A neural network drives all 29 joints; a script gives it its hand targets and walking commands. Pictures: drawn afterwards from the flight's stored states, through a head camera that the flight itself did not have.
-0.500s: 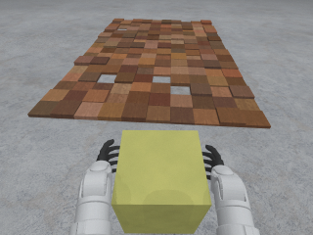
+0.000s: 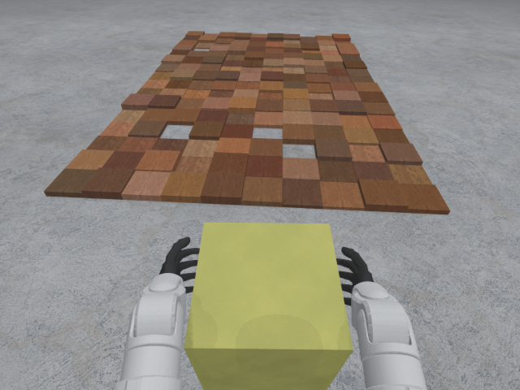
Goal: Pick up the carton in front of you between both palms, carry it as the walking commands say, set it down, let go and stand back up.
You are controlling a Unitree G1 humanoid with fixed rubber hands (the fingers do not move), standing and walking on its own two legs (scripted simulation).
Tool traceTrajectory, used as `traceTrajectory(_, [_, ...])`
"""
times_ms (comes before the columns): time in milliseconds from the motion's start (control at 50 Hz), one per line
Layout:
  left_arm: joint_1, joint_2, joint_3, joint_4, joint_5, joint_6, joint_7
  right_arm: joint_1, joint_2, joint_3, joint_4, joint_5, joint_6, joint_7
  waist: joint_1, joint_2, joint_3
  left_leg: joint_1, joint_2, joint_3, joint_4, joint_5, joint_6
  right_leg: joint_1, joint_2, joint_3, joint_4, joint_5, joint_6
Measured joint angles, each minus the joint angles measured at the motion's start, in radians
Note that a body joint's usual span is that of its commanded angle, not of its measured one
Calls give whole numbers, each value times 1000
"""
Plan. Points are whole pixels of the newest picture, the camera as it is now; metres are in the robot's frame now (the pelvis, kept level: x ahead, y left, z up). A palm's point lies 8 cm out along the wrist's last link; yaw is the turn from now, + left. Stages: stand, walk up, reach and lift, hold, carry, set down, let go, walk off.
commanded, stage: hold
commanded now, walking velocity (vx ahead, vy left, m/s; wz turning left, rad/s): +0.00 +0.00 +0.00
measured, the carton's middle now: (265, 313) +0.29 +0.00 -0.03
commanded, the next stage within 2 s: carry in 0.12 s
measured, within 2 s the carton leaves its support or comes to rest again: neither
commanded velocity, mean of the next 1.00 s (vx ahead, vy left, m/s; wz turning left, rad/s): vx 0.46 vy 0.00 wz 0.00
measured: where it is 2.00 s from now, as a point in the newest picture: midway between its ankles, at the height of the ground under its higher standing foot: (251, 256)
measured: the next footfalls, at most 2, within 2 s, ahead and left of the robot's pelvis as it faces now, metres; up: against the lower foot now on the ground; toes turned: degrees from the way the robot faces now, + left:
right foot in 0.62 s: +0.25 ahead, -0.09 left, +0.00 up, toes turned -8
left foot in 1.04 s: +0.55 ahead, +0.15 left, +0.00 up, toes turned +15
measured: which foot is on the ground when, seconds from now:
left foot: down 0.00-0.64, up 0.66-1.00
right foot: down 0.00-0.32, up 0.34-0.60, down 0.62-1.00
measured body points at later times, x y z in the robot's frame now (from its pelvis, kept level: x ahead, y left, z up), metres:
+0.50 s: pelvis +0.08 +0.02 +0.00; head +0.06 +0.02 +0.45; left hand +0.36 +0.18 +0.09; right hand +0.36 -0.12 +0.09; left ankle +0.01 +0.12 -0.75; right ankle +0.10 -0.11 -0.71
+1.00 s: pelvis +0.36 +0.03 -0.01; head +0.34 +0.03 +0.44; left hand +0.59 +0.20 +0.07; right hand +0.61 -0.10 +0.07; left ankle +0.49 +0.14 -0.73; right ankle +0.21 -0.09 -0.75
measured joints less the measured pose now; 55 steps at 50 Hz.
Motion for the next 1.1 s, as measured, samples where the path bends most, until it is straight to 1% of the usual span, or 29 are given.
traceTrajectory(100, [-3,-1,3,3,0,-1,0,-3,1,-3,2,-1,0,0,1,0,0,-4,0,0,4,0,0,-4,0,1,5,-1,0])
traceTrajectory(140, [-7,-1,2,4,-3,5,3,-2,0,-5,1,2,3,0,-2,-1,-32,-55,-3,-3,43,-15,-1,-53,0,-5,41,-15,1])
traceTrajectory(160, [-5,-1,-1,3,-7,7,5,3,-1,-5,-3,7,5,-2,-3,-2,-52,-86,-3,-5,74,-47,-2,-79,0,-9,65,-43,2])
traceTrajectory(200, [4,1,-16,-16,-18,18,11,17,-4,0,-26,22,13,-7,-8,-3,-90,-147,2,-2,136,-156,-2,-123,-1,-21,95,-117,0])
traceTrajectory(220, [5,1,-23,-33,-24,26,14,22,-6,1,-47,31,20,-9,-13,-5,-104,-179,9,12,165,-186,-3,-140,-3,-29,98,-121,-3])
traceTrajectory(260, [7,1,-43,-84,-39,46,25,29,-7,3,-101,53,37,-18,-21,-13,-123,-225,17,62,197,-191,-4,-172,-15,-42,106,-79,-6])
traceTrajectory(300, [26,6,-58,-153,-57,73,32,35,-7,13,-155,79,60,-25,-20,-28,-139,-228,7,87,167,-132,9,-201,-32,-39,142,-80,-2])
traceTrajectory(320, [42,10,-64,-196,-69,92,35,39,-8,26,-181,91,76,-29,-18,-34,-150,-226,1,95,154,-101,18,-217,-40,-35,174,-128,-2])
traceTrajectory(360, [78,17,-67,-281,-95,132,42,47,-9,58,-234,106,112,-38,-10,-25,-172,-221,6,110,131,-72,37,-277,-48,-70,291,-228,-4])
traceTrajectory(400, [104,21,-79,-354,-123,178,59,67,-12,86,-297,118,155,-50,-3,-9,-185,-201,20,115,82,-76,41,-341,-47,-113,388,-259,-8])
traceTrajectory(420, [112,22,-87,-387,-136,200,64,80,-14,92,-335,125,178,-53,-1,-1,-188,-186,27,113,50,-71,40,-367,-46,-131,407,-258,-8])
traceTrajectory(480, [138,25,-113,-488,-170,260,78,120,-18,106,-459,145,243,-65,-1,16,-190,-140,47,104,-32,-55,30,-421,-40,-172,375,-210,-5])
traceTrajectory(560, [194,28,-146,-617,-202,331,95,183,-21,128,-604,174,319,-85,-13,24,-198,-84,59,102,-57,-96,14,-430,-29,-221,219,-113,2])
traceTrajectory(600, [222,28,-161,-672,-215,366,104,216,-21,135,-667,190,355,-97,-22,24,-197,-74,63,96,9,-163,1,-380,-22,-260,105,-55,-3])
traceTrajectory(620, [230,28,-169,-692,-221,381,108,231,-21,134,-696,198,371,-103,-26,24,-197,-87,65,93,84,-215,-2,-357,-22,-272,81,-9,-21])
traceTrajectory(640, [237,28,-180,-694,-225,390,114,243,-22,125,-713,208,385,-109,-26,34,-200,-131,80,103,206,-248,0,-360,-18,-286,111,22,-50])
traceTrajectory(660, [241,28,-189,-688,-230,400,120,254,-21,116,-722,218,400,-116,-24,36,-201,-193,83,107,353,-259,7,-361,-19,-297,147,3,-69])
traceTrajectory(700, [259,27,-189,-686,-243,426,132,267,-20,110,-723,237,431,-132,-17,21,-199,-321,78,127,601,-257,24,-331,-26,-303,160,-53,-84])
traceTrajectory(720, [270,27,-188,-691,-248,437,141,269,-20,115,-719,244,441,-143,-12,15,-198,-378,82,141,673,-235,28,-308,-27,-302,143,-68,-83])
traceTrajectory(740, [281,26,-185,-697,-252,445,148,269,-20,117,-712,250,448,-147,-5,8,-197,-427,89,154,705,-205,27,-280,-27,-300,117,-70,-76])
traceTrajectory(780, [291,25,-177,-707,-260,453,160,265,-20,121,-702,257,450,-148,9,-4,-194,-502,103,173,676,-138,18,-221,-27,-295,56,-66,-66])
traceTrajectory(860, [288,26,-169,-715,-275,448,164,262,-20,124,-700,261,435,-148,32,-18,-190,-576,117,196,459,-25,-1,-102,-34,-284,-49,-78,-49])
traceTrajectory(920, [284,27,-173,-719,-280,441,164,274,-19,124,-716,259,425,-147,37,-18,-186,-581,113,221,298,48,1,-17,-44,-281,-86,-115,-26])
traceTrajectory(980, [291,26,-182,-733,-280,439,162,297,-17,128,-743,255,418,-145,38,-19,-182,-552,101,261,197,97,17,59,-58,-276,-82,-182,5])
traceTrajectory(1020, [297,26,-186,-749,-273,439,157,306,-16,133,-758,251,415,-143,35,-26,-176,-500,82,300,145,83,32,91,-79,-265,-19,-259,29])
traceTrajectory(1040, [297,26,-184,-755,-269,438,155,303,-16,138,-756,248,410,-141,28,-35,-171,-476,73,318,141,108,49,85,-99,-256,58,-312,36])
traceTrajectory(1060, [293,27,-175,-749,-265,435,152,295,-16,145,-736,244,400,-139,17,-53,-166,-481,64,334,190,102,74,38,-130,-241,194,-331,32])
traceTrajectory(1080, [290,27,-165,-737,-261,434,149,283,-18,151,-711,240,395,-139,4,-56,-158,-481,63,342,229,66,91,-37,-137,-204,368,-318,23])
traceTrajectory(1100, [287,27,-158,-726,-257,434,146,277,-18,154,-693,241,393,-132,-5,-51,-147,-468,65,346,237,33,100,-122,-127,-165,539,-305,13])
